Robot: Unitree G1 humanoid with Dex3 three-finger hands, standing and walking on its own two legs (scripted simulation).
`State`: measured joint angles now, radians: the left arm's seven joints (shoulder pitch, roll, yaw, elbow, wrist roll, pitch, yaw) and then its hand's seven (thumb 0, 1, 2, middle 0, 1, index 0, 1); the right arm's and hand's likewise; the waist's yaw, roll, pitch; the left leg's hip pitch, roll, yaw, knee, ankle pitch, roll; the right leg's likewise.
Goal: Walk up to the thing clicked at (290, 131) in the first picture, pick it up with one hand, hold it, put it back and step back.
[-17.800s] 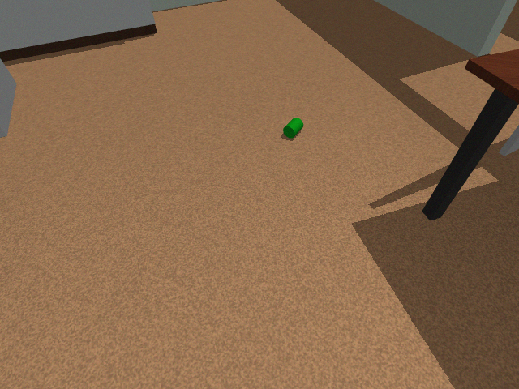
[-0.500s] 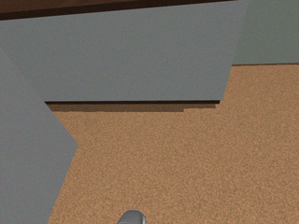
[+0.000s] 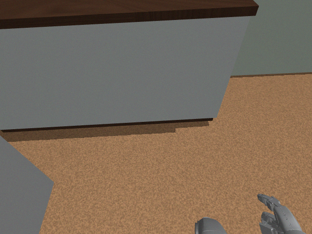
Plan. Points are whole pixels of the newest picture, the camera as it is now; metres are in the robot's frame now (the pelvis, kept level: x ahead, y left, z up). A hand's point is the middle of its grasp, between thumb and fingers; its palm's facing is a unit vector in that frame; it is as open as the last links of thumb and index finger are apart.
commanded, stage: walk up
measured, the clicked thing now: out of the picture -0.79 -1.00 -0.73
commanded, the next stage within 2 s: none
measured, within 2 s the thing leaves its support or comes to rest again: neither
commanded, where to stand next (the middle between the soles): +0.28 +0.04 m, yaw -68 degrees
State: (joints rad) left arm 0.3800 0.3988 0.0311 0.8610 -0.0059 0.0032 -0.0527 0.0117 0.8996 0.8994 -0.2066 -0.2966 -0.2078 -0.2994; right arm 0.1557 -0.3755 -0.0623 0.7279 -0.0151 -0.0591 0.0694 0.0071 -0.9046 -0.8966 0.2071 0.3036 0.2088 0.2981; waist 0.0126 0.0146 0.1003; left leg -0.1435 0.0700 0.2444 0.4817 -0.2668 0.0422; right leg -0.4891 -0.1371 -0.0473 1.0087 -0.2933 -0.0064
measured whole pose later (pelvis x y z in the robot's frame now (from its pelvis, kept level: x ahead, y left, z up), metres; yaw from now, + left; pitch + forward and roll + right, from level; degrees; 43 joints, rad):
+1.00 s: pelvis +0.23 +0.14 -0.02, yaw -45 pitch -1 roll -1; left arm 0.25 0.45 0.05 0.75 0.02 0.07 -0.05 0.01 0.90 0.90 -0.20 -0.30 -0.21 -0.30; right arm 0.27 -0.44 -0.06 0.77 -0.03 -0.03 0.01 0.01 -0.90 -0.90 0.21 0.30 0.21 0.30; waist -0.03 -0.05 0.14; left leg -0.41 0.17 0.20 0.68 -0.23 0.01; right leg -0.44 -0.01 0.09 1.05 -0.48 0.02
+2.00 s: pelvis +0.22 +0.08 -0.03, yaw -83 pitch -3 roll +1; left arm 0.27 0.38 0.04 0.77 0.02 -0.02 0.04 0.01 0.90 0.90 -0.21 -0.30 -0.21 -0.30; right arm 0.04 -0.43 -0.07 0.74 -0.01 0.09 0.05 0.01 -0.91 -0.90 0.20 0.30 0.20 0.30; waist 0.04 0.12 0.20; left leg -0.43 0.05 0.02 1.14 -0.58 -0.02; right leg -0.46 0.05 0.05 0.74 -0.23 -0.03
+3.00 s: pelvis +0.31 +0.14 -0.01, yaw -130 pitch -3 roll +0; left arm 0.35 0.40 0.07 0.84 0.03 -0.02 -0.03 0.01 0.90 0.90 -0.21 -0.30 -0.21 -0.30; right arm 0.35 -0.46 -0.08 0.86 -0.02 0.04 0.06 0.01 -0.91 -0.90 0.20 0.30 0.20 0.30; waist -0.02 0.09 0.04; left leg -0.42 0.12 0.11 0.97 -0.41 -0.02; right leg -0.20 0.02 -0.03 0.58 -0.34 -0.05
